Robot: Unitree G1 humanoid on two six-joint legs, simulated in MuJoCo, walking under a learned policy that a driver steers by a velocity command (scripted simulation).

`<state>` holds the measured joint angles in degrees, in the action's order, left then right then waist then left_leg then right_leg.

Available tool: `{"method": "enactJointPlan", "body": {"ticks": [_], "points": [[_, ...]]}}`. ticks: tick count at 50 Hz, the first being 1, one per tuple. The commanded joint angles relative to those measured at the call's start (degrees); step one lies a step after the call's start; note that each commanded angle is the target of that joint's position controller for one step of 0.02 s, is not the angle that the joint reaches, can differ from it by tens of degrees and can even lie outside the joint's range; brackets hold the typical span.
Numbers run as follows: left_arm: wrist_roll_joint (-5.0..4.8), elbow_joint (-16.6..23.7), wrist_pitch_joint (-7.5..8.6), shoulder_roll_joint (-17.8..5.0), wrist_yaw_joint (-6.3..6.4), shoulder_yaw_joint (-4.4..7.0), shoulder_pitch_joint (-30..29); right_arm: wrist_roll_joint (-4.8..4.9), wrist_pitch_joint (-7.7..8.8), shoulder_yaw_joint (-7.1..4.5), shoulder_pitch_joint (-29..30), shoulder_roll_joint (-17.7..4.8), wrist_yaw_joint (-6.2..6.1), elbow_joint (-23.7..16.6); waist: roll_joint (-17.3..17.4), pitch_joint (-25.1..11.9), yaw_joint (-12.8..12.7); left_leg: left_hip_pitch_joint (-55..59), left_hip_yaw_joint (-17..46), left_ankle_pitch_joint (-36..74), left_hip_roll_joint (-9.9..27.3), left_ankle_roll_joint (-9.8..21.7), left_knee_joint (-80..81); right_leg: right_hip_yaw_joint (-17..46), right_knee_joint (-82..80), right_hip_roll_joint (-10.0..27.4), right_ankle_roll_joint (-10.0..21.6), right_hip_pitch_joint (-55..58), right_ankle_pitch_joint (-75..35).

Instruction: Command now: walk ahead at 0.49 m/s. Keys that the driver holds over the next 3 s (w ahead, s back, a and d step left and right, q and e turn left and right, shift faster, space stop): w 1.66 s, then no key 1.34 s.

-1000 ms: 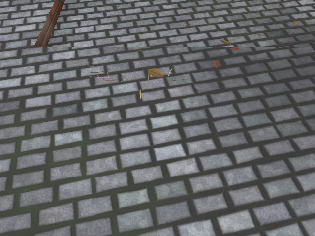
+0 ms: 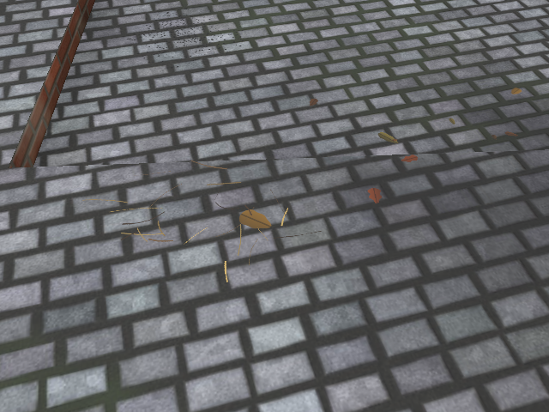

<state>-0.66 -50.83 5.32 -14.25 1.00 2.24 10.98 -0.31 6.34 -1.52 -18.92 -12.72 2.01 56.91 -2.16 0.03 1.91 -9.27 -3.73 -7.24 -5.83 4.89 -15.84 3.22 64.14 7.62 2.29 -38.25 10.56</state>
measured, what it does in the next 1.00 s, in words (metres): walks ahead: right foot, then left foot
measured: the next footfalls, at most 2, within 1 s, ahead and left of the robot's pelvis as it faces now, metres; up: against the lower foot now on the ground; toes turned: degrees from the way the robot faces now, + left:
right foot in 0.30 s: +0.34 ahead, -0.17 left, +0.00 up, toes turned -2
left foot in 0.88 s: +0.66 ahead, +0.07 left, +0.00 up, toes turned +3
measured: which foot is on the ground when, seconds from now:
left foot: down 0.00-0.32, up 0.34-0.86, down 0.88-1.00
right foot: up 0.00-0.28, down 0.30-0.88, up 0.90-1.00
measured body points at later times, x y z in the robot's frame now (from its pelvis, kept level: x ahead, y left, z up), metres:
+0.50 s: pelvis +0.28 -0.09 +0.00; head +0.29 -0.10 +0.45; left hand +0.34 +0.18 -0.12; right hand +0.36 -0.35 -0.14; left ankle +0.27 +0.08 -0.66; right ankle +0.30 -0.16 -0.74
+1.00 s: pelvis +0.55 -0.02 -0.01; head +0.58 -0.01 +0.44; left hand +0.57 +0.25 -0.16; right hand +0.68 -0.28 -0.13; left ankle +0.62 +0.07 -0.74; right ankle +0.43 -0.17 -0.65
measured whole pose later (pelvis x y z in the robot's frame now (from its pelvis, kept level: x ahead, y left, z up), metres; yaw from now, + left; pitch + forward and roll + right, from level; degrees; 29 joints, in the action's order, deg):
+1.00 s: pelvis +0.55 -0.02 -0.01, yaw +1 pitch +2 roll +0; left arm -1.4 -55.8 5.6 -14.5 0.1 2.7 18.3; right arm 0.2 5.8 -3.1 -8.7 -13.9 1.9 50.9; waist -1.3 1.5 -0.4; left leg -21.3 -3.7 -8.0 -1.4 3.5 -27.9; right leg 2.1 68.0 2.3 2.8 -21.8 21.7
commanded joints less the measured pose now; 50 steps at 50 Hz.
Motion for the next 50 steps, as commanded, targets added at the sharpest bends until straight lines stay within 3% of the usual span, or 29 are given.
{"method": "enactJointPlan", "body": {"ticks": [1,5,10,13,14,15,16,17,18,19,20,22,23,26,28,32,38,41,42,43,44,45,46,47,48,49,50], "points": [[0.63,2.6,-0.11,-2.6,0.27,0.76,1.1,0.15,0.78,-1.35,1.8,-7.9,-1.21,-3.2,3.4,3.0,-2.3,-4.4,12.7,4.6,16.8,10.0,11.0,0.3,-8.5,2.2,-1.4,-2.3,-9.0],[0.14,4.9,0.44,-1.8,-0.43,0.41,-7.7,1.01,0.08,-1.52,-2.7,-9.1,-1.92,-2.2,4.2,3.3,0.9,0.3,9.6,5.4,15.7,7.4,10.2,-2.0,-23.9,-0.5,-1.8,-0.4,-16.8],[-0.63,7.9,1.04,-2.2,-2.23,0.06,-14.7,1.38,-1.14,-1.82,-6.9,-9.6,-2.11,-0.3,5.2,5.0,3.0,9.1,10.3,4.9,19.0,6.7,6.2,-2.6,-32.2,-2.3,-0.8,-0.7,-12.1],[-0.61,7.9,1.77,-4.4,-2.99,0.84,-11.0,1.43,-1.97,-2.34,-5.3,-10.8,-2.32,-0.4,6.8,2.8,-0.3,11.7,10.6,14.5,20.3,5.2,0.2,-4.1,-35.6,-4.5,1.7,7.0,-5.8],[-0.49,6.2,1.9,-6.1,-2.87,1.87,-4.9,1.29,-2.25,-2.22,-3.9,-10.7,-2.32,-0.8,6.8,-0.7,-3.8,10.9,8.6,24.3,18.3,4.0,-6.9,-5.7,-36.8,-6.5,3.1,15.7,-5.4],[-0.4,3.0,1.99,-9.6,-2.46,3.48,6.1,0.65,-2.33,-1.52,-3.2,-9.0,-2.28,-1.6,5.4,-7.9,-8.3,5.0,5.8,26.6,14.9,2.2,-20.0,-3.8,-35.8,-5.0,5.4,31.0,-6.8],[0.91,1.4,1.8,-16.0,-2.1,5.04,15.9,0.05,-1.49,0.17,-7.2,-4.0,-1.95,-3.3,-5.6,-18.0,-9.1,-15.8,1.5,8.7,7.8,-1.7,-43.2,17.1,-36.1,9.9,12.9,55.0,-4.7],[0.58,0.4,1.41,-14.4,-2.38,4.59,18.1,1.0,0.05,1.03,-9.8,-1.6,-1.59,-2.4,-14.6,-23.5,-8.3,-29.7,6.8,-23.6,1.9,-2.8,-56.3,38.5,-45.4,16.5,18.1,63.3,2.4],[0.26,1.1,1.5,-9.9,-2.44,3.13,14.1,2.37,1.13,-0.64,-5.5,-8.3,-1.36,-3.1,-9.4,-16.5,-8.1,-35.3,11.1,-22.1,5.9,-1.4,-61.8,33.9,-46.7,14.5,15.0,57.6,4.9],[0.21,2.4,1.38,-7.5,-2.33,2.33,8.6,2.96,1.54,-1.04,-0.6,-9.7,-1.39,-4.7,-5.8,-10.1,-6.6,-35.8,9.4,-16.8,9.0,-0.6,-61.0,24.7,-47.5,12.5,12.7,49.1,1.4],[0.41,3.1,1.34,-5.9,-2.61,1.71,4.1,2.32,1.31,-1.18,1.7,-9.0,-1.74,-5.1,-1.1,-5.8,-4.7,-33.3,8.1,-12.1,11.4,-0.9,-57.4,18.3,-49.8,9.9,11.5,40.5,-3.6],[1.08,2.9,1.64,-3.6,-3.24,0.99,1.9,1.09,-0.2,-1.62,1.0,-7.2,-2.1,-4.8,-1.8,-2.1,-1.8,-26.8,8.1,-7.6,13.9,-1.2,-52.0,10.7,-53.1,5.9,10.0,30.9,-11.4],[0.98,2.2,1.72,-4.5,-3.25,1.28,2.3,1.16,-0.9,-1.41,-1.0,-5.2,-2.14,-4.5,-2.9,-2.5,-0.5,-25.7,7.5,-6.6,13.9,-1.9,-50.5,9.3,-54.4,5.7,10.9,29.8,-11.7],[0.99,0.4,1.9,-6.1,-2.57,1.72,5.2,0.95,-1.92,-1.84,2.9,-5.5,-2.47,-5.8,-0.9,0.1,-0.6,-29.8,7.1,-1.2,14.4,-3.1,-44.8,5.4,-56.4,5.0,11.3,29.2,-16.7],[0.84,-0.6,1.45,-6.4,-1.86,1.79,7.4,0.5,-1.87,-2.0,7.6,-5.3,-2.42,-7.4,-0.4,1.0,-1.7,-33.0,6.9,4.1,14.4,-3.8,-38.2,4.0,-57.0,4.7,10.8,31.0,-17.4],[0.37,-1.9,0.95,-7.2,-1.03,1.78,10.5,0.79,-1.35,-1.65,15.7,-4.0,-1.81,-9.7,-1.0,2.7,-4.0,-31.3,5.1,13.3,12.6,-3.6,-24.8,0.8,-58.1,3.2,9.0,32.4,-14.4],[-0.19,-5.0,-0.3,-7.8,-0.5,2.21,15.3,1.48,-0.54,-1.21,24.5,-4.2,-0.1,-13.2,-1.2,5.6,-6.2,-33.0,4.4,9.8,10.9,-2.1,-15.8,1.1,-54.9,6.8,8.6,42.3,-14.6],[-0.32,-5.2,-1.0,-8.9,-0.17,2.73,13.8,1.54,0.04,-1.78,22.2,-5.8,0.62,-13.3,-2.5,3.6,-3.7,-26.1,2.8,3.8,8.8,0.0,-13.5,0.8,-49.8,7.7,7.2,44.6,-25.0],[-0.27,-4.9,-1.24,-9.4,-0.15,2.85,12.6,1.45,0.15,-2.53,18.1,-7.2,0.52,-12.3,-3.3,0.7,-1.2,-19.0,1.0,2.9,6.8,0.9,-13.0,-0.1,-45.1,6.8,6.5,44.1,-34.7],[-0.06,-4.6,-1.55,-8.6,-0.19,2.51,11.5,1.38,0.14,-3.91,9.1,-9.5,0.2,-9.4,-2.8,-4.4,3.2,-6.8,-0.3,3.8,5.0,2.5,-12.3,-2.3,-35.0,3.9,5.1,41.2,-40.8],[0.66,-3.2,-1.49,-7.1,-0.23,1.68,11.2,0.8,0.05,-5.25,-2.1,-13.5,-0.38,-6.8,1.3,-12.5,7.1,11.7,8.5,5.3,12.8,5.9,-14.1,-4.5,-18.7,0.7,3.1,29.5,-29.9],[0.63,-3.1,-0.23,0.4,-1.01,-0.52,18.4,0.27,-0.34,-6.34,-8.1,-18.1,-0.43,-5.3,15.8,-21.0,4.4,33.5,35.9,-5.3,27.1,15.4,-9.2,-4.9,4.3,-10.0,-1.2,5.1,3.7],[-0.32,-4.0,1.36,-2.9,-1.29,0.19,16.6,0.58,-0.39,-4.77,-7.5,-13.2,-0.38,-5.5,14.2,-22.5,5.4,33.5,45.5,-8.7,28.1,14.7,-2.5,4.2,12.0,-10.0,0.0,-1.6,21.7],[-1.86,-2.0,2.17,-7.3,-1.46,1.43,10.9,0.97,-0.28,-3.94,-2.2,-10.7,-0.47,-6.1,11.7,-13.4,4.2,25.7,36.6,-8.2,26.3,11.4,-1.6,3.7,14.1,-6.6,1.0,-6.0,18.2],[-1.92,-0.9,2.32,-7.6,-1.09,1.51,7.3,0.96,-0.29,-3.3,3.4,-9.0,-0.46,-7.5,7.1,-8.1,2.2,16.0,28.8,-3.4,24.3,9.6,-0.1,1.7,11.5,-3.2,1.3,-4.5,12.3],[-0.91,-0.7,1.93,-7.0,-0.6,1.9,5.5,0.42,-0.24,-2.74,6.7,-7.2,-0.16,-7.9,4.1,-4.1,0.4,7.7,23.5,0.5,22.0,8.6,2.2,0.7,8.2,-1.3,1.1,-2.0,8.5],[-0.53,-0.8,1.11,-5.8,-0.33,2.11,6.9,-0.16,0.06,-2.47,7.9,-6.4,0.01,-7.7,6.4,-3.1,-1.7,2.4,20.0,3.0,20.4,8.2,4.0,1.2,5.4,0.5,1.0,2.2,6.1]]}}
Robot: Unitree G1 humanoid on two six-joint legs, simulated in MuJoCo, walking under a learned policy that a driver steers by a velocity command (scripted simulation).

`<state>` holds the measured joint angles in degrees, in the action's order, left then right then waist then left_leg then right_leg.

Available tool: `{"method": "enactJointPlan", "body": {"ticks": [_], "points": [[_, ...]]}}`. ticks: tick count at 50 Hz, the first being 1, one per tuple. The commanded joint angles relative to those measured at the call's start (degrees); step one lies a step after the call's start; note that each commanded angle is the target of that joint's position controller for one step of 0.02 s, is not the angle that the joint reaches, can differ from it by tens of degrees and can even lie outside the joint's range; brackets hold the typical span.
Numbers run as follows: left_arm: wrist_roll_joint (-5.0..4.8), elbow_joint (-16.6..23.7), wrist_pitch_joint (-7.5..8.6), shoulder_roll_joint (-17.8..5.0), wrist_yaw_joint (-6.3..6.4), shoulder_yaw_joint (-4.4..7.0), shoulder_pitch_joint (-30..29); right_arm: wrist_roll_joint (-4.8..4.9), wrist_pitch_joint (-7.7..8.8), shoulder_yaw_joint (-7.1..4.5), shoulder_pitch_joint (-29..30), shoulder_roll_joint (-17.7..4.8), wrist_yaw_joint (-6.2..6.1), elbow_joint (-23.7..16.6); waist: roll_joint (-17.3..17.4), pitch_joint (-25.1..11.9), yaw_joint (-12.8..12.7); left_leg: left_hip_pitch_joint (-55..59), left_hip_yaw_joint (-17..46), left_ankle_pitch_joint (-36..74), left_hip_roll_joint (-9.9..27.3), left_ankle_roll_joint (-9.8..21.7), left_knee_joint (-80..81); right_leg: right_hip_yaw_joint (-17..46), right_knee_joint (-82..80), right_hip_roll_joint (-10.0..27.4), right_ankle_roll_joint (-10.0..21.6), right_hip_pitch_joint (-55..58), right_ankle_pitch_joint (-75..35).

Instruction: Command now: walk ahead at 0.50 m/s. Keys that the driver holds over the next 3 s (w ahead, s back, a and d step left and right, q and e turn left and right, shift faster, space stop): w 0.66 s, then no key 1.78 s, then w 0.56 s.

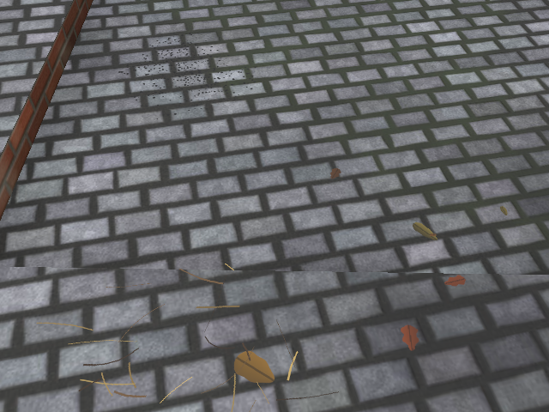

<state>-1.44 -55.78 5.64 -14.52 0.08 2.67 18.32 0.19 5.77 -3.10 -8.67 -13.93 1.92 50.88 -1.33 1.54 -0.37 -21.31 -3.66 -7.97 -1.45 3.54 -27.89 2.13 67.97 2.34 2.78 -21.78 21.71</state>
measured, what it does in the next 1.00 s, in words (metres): walks ahead: right foot, then left foot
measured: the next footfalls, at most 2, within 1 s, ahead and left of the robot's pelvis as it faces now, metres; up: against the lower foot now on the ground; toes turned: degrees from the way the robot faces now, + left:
right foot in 0.44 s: +0.41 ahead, -0.15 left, +0.00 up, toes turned -3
left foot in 0.92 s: +0.66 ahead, +0.06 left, +0.00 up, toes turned +1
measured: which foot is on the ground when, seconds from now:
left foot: down 0.00-0.46, up 0.48-0.90, down 0.92-1.00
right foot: up 0.00-0.42, down 0.44-0.96, up 0.98-1.00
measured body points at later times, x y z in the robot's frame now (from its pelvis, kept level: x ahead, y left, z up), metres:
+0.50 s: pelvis +0.27 -0.06 -0.01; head +0.31 -0.07 +0.44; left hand +0.45 +0.19 -0.11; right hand +0.25 -0.32 -0.16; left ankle +0.10 +0.09 -0.67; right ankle +0.37 -0.15 -0.73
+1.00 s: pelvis +0.50 -0.03 -0.01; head +0.53 -0.02 +0.44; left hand +0.51 +0.22 -0.16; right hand +0.66 -0.27 -0.12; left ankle +0.62 +0.06 -0.73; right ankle +0.38 -0.15 -0.71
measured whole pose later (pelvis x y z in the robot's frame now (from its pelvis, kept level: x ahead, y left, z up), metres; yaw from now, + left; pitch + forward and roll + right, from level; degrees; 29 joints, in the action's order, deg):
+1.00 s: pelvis +0.50 -0.03 -0.01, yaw +0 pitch +1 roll -1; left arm 0.0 -58.2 2.3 -13.1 0.9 2.6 16.5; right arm -0.9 3.8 -2.8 -3.3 -11.6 1.0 51.1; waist -0.5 1.9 -2.2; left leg -26.9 -1.4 -3.9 0.3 2.1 -29.0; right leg -0.2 43.7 -1.5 -0.2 -11.2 30.2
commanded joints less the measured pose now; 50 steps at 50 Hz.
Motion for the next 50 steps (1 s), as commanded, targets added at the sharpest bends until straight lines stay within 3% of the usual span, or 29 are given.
{"method": "enactJointPlan", "body": {"ticks": [1,2,4,6,11,16,19,20,21,22,23,24,25,26,27,28,30,33,34,37,40,43,45,46,47,48,49,50], "points": [[0.38,3.7,-0.06,-4.2,0.65,1.6,1.1,-0.69,0.74,-0.76,-2.2,-4.4,0.3,-1.2,6.3,-4.1,-0.4,11.7,17.6,4.4,14.7,9.5,17.6,2.2,-0.2,6.3,0.3,-11.7,-6.1],[0.38,3.4,-0.67,-3.1,0.72,1.57,1.8,-0.56,0.9,-0.83,-3.1,-4.6,0.24,-0.5,6.3,-3.5,-0.9,10.1,15.5,5.8,14.0,9.8,18.7,1.7,-1.7,6.4,-0.1,-11.0,-6.8],[0.67,4.5,-1.3,-3.3,0.96,1.84,-0.9,-0.51,1.06,-1.19,-4.9,-6.4,-0.4,0.6,5.4,-1.7,-1.0,9.3,12.9,8.8,13.7,10.3,20.4,1.1,-5.7,6.8,-1.0,-13.9,-10.7],[1.15,6.1,-1.34,-3.5,1.01,2.01,-5.6,-0.42,0.81,-1.4,-7.2,-7.4,-1.19,1.5,4.3,-0.5,0.1,11.3,12.0,10.6,13.9,10.2,21.1,1.1,-12.0,7.1,-2.0,-18.0,-16.1],[0.9,8.7,-0.85,-1.9,0.05,1.46,-14.8,0.21,0.07,-1.29,-11.6,-7.8,-2.03,3.2,4.7,1.2,2.9,14.3,7.9,9.5,12.3,8.0,21.3,-0.9,-28.0,4.8,-2.1,-17.5,-27.6],[0.31,11.6,-0.3,-2.0,-1.51,0.88,-22.1,0.72,-0.96,-1.63,-16.0,-8.4,-2.3,5.8,4.6,3.7,5.0,22.0,8.1,9.3,15.3,7.8,18.2,-1.7,-35.5,3.1,-1.1,-18.7,-24.2],[0.19,12.0,0.22,-3.4,-2.16,1.3,-20.4,0.91,-1.84,-2.16,-15.3,-9.2,-2.8,6.2,5.9,2.5,2.8,25.6,8.6,17.7,17.2,6.7,13.5,-2.7,-38.2,1.5,1.2,-14.0,-18.1],[0.3,11.1,0.38,-4.7,-2.13,1.97,-16.6,1.02,-2.07,-2.31,-13.8,-9.8,-2.87,5.9,6.5,0.1,0.4,25.2,7.6,26.3,16.5,5.9,9.4,-4.3,-39.2,-0.3,2.2,-7.4,-17.2],[0.6,8.5,0.44,-6.8,-1.9,3.26,-8.6,1.1,-2.33,-2.02,-12.5,-9.0,-2.87,5.5,5.8,-4.6,-3.7,23.2,5.3,34.0,13.6,4.5,0.3,-5.9,-40.3,-2.4,3.7,3.9,-18.3],[1.14,5.7,0.43,-10.6,-1.45,4.66,2.2,0.55,-2.32,-1.2,-12.2,-7.3,-2.84,4.5,2.5,-12.3,-7.6,13.7,2.7,27.1,10.3,2.3,-14.8,0.4,-38.5,3.4,6.8,21.0,-20.1],[1.64,4.3,0.07,-16.2,-1.24,5.96,9.0,-0.04,-1.2,0.77,-18.9,-0.6,-2.28,3.9,-11.0,-20.9,-5.8,-9.6,0.7,-0.6,0.3,-2.1,-38.2,26.2,-42.3,18.1,15.9,43.3,-13.0],[1.1,4.2,-0.04,-11.9,-1.51,4.48,9.3,0.73,0.3,0.45,-18.5,-2.6,-1.87,4.7,-12.3,-24.5,-6.2,-17.2,9.7,-24.4,-1.2,-1.6,-46.7,40.0,-50.2,21.0,17.4,45.0,-7.7],[0.67,4.8,-0.11,-8.5,-1.61,3.42,4.5,2.41,0.96,-0.93,-13.4,-7.2,-1.61,3.3,-8.9,-15.2,-5.5,-22.7,10.3,-22.1,2.4,-0.4,-50.6,31.9,-50.6,18.8,13.9,38.1,-4.9],[0.81,6.2,-0.27,-6.5,-1.59,2.7,-0.6,2.65,1.13,-1.04,-9.4,-7.5,-1.79,2.3,-4.9,-9.6,-4.1,-22.5,8.4,-16.7,5.5,0.2,-48.8,23.8,-51.8,16.5,11.7,29.2,-7.1],[1.34,6.7,-0.29,-4.8,-1.81,2.12,-4.4,1.96,0.82,-1.4,-7.4,-7.0,-2.21,2.0,-2.2,-5.5,-2.3,-20.3,7.5,-12.3,7.6,0.2,-44.7,18.2,-54.0,13.9,10.5,20.8,-10.0],[2.04,6.8,-0.05,-3.5,-1.96,1.67,-6.1,1.41,-0.03,-1.75,-8.3,-6.0,-2.53,2.2,-3.0,-3.6,-0.2,-16.6,7.8,-9.1,9.4,0.2,-41.4,14.2,-56.2,11.8,9.5,15.2,-11.7],[2.04,5.8,0.38,-3.4,-2.0,1.7,-5.3,1.18,-1.45,-1.63,-10.7,-3.4,-2.7,3.0,-4.0,-2.8,1.3,-12.6,7.3,-7.0,10.1,-0.5,-38.1,10.6,-58.8,10.5,10.2,10.5,-15.0],[2.02,4.2,0.68,-5.7,-0.95,2.21,-2.0,0.64,-2.09,-2.06,-5.7,-3.8,-3.02,1.2,-2.2,-0.4,1.0,-18.0,7.2,-0.1,10.6,-1.7,-30.5,7.8,-60.8,10.5,10.8,11.3,-19.5],[2.11,3.9,0.52,-5.9,-0.58,2.15,-1.2,0.3,-2.07,-2.15,-3.5,-3.9,-3.05,0.5,-1.6,0.4,0.7,-19.2,6.9,2.4,10.3,-2.3,-27.1,6.6,-60.3,10.5,10.5,11.9,-25.8],[2.07,2.9,-0.33,-5.4,0.16,1.71,-0.3,-0.27,-1.72,-1.41,0.0,-1.6,-2.45,-0.8,-2.5,-0.1,0.4,-13.8,4.7,10.6,8.0,-2.7,-14.9,-0.9,-56.9,7.2,7.6,10.6,-42.5],[1.69,1.2,-0.99,-5.9,0.48,1.6,2.2,-0.07,-1.99,-0.88,4.1,-1.1,-1.84,-1.6,-3.0,-0.8,-1.3,-8.4,3.3,15.6,5.3,-2.7,-8.4,-2.5,-54.8,6.8,7.0,11.1,-42.6],[1.29,-0.1,-2.05,-6.1,0.89,1.64,2.0,-0.25,-1.72,-0.97,6.9,-2.5,-0.88,-3.4,-3.4,-0.9,-1.4,-8.1,4.3,12.1,4.4,-1.3,-3.8,-0.7,-51.0,8.7,6.6,16.4,-43.6],[0.9,-0.6,-2.7,-6.2,1.17,1.86,0.6,-0.58,-1.27,-1.6,3.3,-4.5,-0.57,-2.6,-3.5,-2.7,0.8,-4.3,4.7,10.2,3.9,0.4,0.3,1.0,-46.4,9.4,5.5,19.6,-42.8],[0.88,-0.7,-2.98,-5.9,1.27,1.76,0.3,-1.2,-1.0,-2.22,-1.0,-6.3,-0.83,-1.0,-2.1,-4.8,2.6,2.2,3.9,17.7,3.3,1.5,4.2,0.3,-41.1,6.8,3.8,20.0,-42.7],[1.71,-0.3,-2.94,-5.1,1.31,1.48,2.1,-2.03,-0.79,-2.98,-5.3,-9.6,-1.18,0.1,2.0,-10.5,2.6,13.1,8.3,39.9,8.4,3.2,1.6,-1.8,-32.5,2.7,1.5,16.3,-34.2],[2.37,-2.3,-2.71,1.0,1.01,-0.22,10.9,-2.23,-1.25,-2.57,-6.9,-9.8,-1.42,0.3,11.4,-18.4,-0.5,30.4,18.3,50.2,18.6,11.6,-2.2,-2.7,-19.5,-2.1,-2.0,3.7,-9.6],[1.82,-3.2,-3.14,0.9,0.78,-0.63,11.0,-0.86,-2.24,-1.39,-8.4,-5.0,-1.3,1.2,16.0,-21.8,1.7,31.6,26.1,42.7,22.7,15.9,1.6,-0.9,-9.8,-4.3,-4.2,-1.5,16.6],[0.62,-2.5,-3.85,-2.9,0.77,0.45,7.9,-0.28,-2.75,-0.69,-7.3,-3.9,-1.05,1.2,12.5,-18.6,1.8,26.2,26.5,28.2,21.2,14.5,4.7,1.8,-5.1,-2.7,-4.6,-4.5,19.5]]}}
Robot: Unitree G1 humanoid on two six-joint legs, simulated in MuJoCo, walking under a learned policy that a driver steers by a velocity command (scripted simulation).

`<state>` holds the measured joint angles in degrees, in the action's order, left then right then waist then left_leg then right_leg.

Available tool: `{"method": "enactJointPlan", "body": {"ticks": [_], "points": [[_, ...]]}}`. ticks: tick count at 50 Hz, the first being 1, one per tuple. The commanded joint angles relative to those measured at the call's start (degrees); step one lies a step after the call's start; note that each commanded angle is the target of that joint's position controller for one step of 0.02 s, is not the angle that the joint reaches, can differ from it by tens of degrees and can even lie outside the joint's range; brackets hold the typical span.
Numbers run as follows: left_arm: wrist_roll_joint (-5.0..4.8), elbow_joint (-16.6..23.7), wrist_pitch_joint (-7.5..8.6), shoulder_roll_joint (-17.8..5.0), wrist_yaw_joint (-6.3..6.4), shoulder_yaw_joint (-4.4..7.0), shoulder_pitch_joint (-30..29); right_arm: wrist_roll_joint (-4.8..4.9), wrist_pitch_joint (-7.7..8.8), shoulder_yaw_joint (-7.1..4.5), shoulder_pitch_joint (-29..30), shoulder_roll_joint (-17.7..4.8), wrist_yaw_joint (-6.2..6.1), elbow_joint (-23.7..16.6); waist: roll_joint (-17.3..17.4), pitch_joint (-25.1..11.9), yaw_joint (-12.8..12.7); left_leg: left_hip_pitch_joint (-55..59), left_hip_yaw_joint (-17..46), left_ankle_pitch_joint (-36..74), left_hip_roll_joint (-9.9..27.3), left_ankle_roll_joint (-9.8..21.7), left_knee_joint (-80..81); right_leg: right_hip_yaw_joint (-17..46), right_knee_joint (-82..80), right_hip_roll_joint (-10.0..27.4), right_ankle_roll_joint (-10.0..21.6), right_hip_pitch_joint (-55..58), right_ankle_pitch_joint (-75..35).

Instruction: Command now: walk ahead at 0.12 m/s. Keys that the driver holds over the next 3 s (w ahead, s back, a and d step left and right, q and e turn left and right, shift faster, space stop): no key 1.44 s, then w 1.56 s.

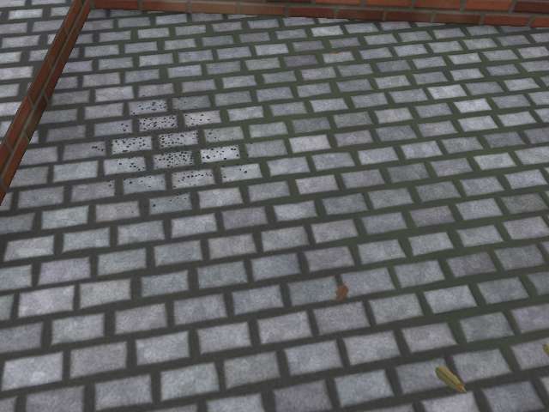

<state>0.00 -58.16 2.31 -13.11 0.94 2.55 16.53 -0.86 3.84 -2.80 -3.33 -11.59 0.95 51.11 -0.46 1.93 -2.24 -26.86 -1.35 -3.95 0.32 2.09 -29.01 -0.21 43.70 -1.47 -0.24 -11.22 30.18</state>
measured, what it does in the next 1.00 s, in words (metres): steps on the spot: right foot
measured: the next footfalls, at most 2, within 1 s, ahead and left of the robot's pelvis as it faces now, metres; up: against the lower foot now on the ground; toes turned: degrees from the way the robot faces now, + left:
right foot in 0.24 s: +0.08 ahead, -0.14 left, +0.00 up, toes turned -1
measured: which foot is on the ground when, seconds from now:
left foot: down 0.00-1.00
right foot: up 0.00-0.22, down 0.24-1.00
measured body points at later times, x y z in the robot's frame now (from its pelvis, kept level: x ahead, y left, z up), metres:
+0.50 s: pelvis +0.07 -0.02 +0.01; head +0.08 -0.02 +0.46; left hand +0.08 +0.23 -0.14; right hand +0.14 -0.26 -0.14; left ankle +0.12 +0.10 -0.73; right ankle +0.04 -0.14 -0.73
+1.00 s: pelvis +0.08 -0.02 +0.02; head +0.10 -0.02 +0.46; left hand +0.09 +0.21 -0.14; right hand +0.15 -0.27 -0.14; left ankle +0.12 +0.10 -0.73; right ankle +0.04 -0.14 -0.73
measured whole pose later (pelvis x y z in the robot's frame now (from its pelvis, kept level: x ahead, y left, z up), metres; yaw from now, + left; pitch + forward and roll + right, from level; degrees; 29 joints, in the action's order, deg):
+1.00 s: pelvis +0.08 -0.02 +0.02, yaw +1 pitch -1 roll +0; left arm 0.4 -64.0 -0.3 -10.2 2.4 0.9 15.3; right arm 0.2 -1.2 -2.1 -8.2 -11.8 -2.3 63.8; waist 0.3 2.0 0.2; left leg -14.2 -0.4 -9.8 1.0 -0.4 -25.1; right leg -1.8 23.7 0.0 0.3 -5.9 16.7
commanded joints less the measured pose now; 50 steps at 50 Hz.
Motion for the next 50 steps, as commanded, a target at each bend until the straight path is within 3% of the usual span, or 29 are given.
{"method": "enactJointPlan", "body": {"ticks": [1,2,3,6,9,11,12,13,14,16,19,26,35,50], "points": [[-1.45,0.7,-1.47,-5.2,0.44,0.95,5.9,0.56,-1.11,-0.85,-8.7,-6.6,-0.11,0.3,7.7,-13.7,3.0,25.4,22.3,13.1,17.8,13.5,8.3,3.8,20.4,2.6,-1.8,-16.8,8.5],[-1.11,1.1,-2.42,-4.9,1.0,1.16,3.6,0.15,-1.21,-0.6,-4.7,-6.5,-0.17,-0.5,5.6,-9.3,2.2,18.5,20.0,5.1,16.5,12.0,11.1,3.2,18.4,3.7,-2.0,-16.8,5.9],[-0.63,1.3,-3.37,-4.7,1.59,1.39,3.0,-0.23,-1.26,-0.61,-1.6,-6.6,-0.4,-1.1,6.3,-7.7,1.0,13.5,18.7,-2.4,15.2,10.4,13.4,3.4,15.2,5.1,-2.1,-14.4,2.5],[-0.13,0.5,-4.17,-2.5,2.42,1.07,3.6,-0.71,-1.95,-0.82,1.7,-6.4,-0.79,-1.0,8.7,-6.3,-0.3,5.5,13.0,-10.7,11.0,8.2,16.4,1.3,3.4,4.7,-1.5,-5.6,-2.9],[0.35,-0.7,-4.11,-1.9,2.0,0.94,4.8,0.73,-2.64,-0.94,1.6,-6.8,-1.49,0.2,8.0,-6.9,-1.3,3.6,11.0,-19.9,9.7,7.3,16.8,-0.7,-8.6,3.5,-0.1,2.1,-15.3],[1.92,-0.7,-4.15,-1.9,1.48,0.7,4.2,1.31,-3.13,-0.72,0.0,-5.8,-1.74,1.6,5.9,-4.3,-1.2,1.4,9.8,-28.9,7.6,3.6,17.0,-0.3,-14.7,3.9,1.6,4.2,-18.6],[2.13,-0.1,-4.05,-2.8,1.44,0.54,3.6,1.13,-3.34,-0.81,-0.6,-6.0,-1.83,2.0,4.2,-1.9,-0.3,1.9,9.0,-28.9,6.3,2.0,15.3,1.7,-18.5,5.9,2.7,1.8,-15.3],[1.27,-0.2,-3.78,-6.2,1.59,1.2,2.1,1.2,-3.54,-1.05,-2.4,-5.7,-2.12,2.0,-2.1,0.7,2.4,5.8,5.1,-24.7,2.8,0.6,13.3,2.7,-20.4,6.3,3.9,-6.3,-5.0],[0.84,-0.3,-3.1,-5.4,1.59,1.07,0.6,0.74,-3.51,-0.88,-2.3,-5.3,-2.45,2.4,-4.8,1.8,2.5,11.9,3.5,-19.0,1.9,-0.1,9.8,3.6,-23.8,6.3,3.6,-12.4,0.2],[0.93,-0.4,-1.83,-4.3,1.67,0.73,-2.1,0.39,-3.49,-0.74,-3.5,-4.4,-2.7,3.2,-6.7,1.2,4.0,17.3,2.9,-11.3,1.9,0.3,6.5,4.0,-26.3,6.3,1.6,-14.5,-1.9],[0.52,-1.1,-0.75,-3.3,1.56,0.47,-0.9,0.32,-3.53,-0.74,-4.5,-4.7,-2.5,4.7,-2.9,0.2,3.4,16.6,2.7,-6.9,2.0,1.0,5.8,3.3,-24.8,5.7,1.2,-9.9,-8.6],[0.38,-2.6,-1.17,-3.1,1.5,-0.06,1.5,0.87,-3.67,-0.57,-4.0,-5.5,-2.55,6.8,0.3,-2.2,2.0,17.6,2.9,4.2,2.3,1.3,5.4,2.0,-23.0,4.7,1.8,-3.2,-21.4],[0.25,-3.8,-2.07,-2.6,1.41,-0.46,1.5,1.15,-4.31,-0.36,-5.4,-5.9,-3.06,9.5,0.4,-2.1,2.2,18.9,2.7,6.4,2.3,0.9,5.2,1.1,-23.7,4.2,2.0,-0.8,-26.3],[0.39,-5.3,-2.34,-2.1,1.61,-0.94,2.6,1.06,-4.74,-0.15,-5.7,-6.0,-3.47,11.4,0.1,-0.2,2.5,18.8,2.7,2.6,2.2,0.5,6.3,0.5,-25.6,3.6,1.8,-1.9,-21.1]]}}
Over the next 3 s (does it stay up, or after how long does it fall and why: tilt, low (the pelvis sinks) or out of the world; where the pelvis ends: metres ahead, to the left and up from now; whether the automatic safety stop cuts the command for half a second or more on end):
stays up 0.87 -0.04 -0.12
